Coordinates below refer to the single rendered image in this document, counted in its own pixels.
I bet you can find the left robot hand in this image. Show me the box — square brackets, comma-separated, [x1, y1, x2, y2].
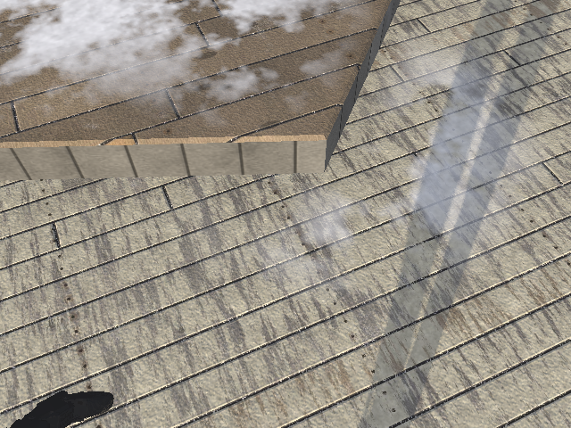
[6, 391, 114, 428]

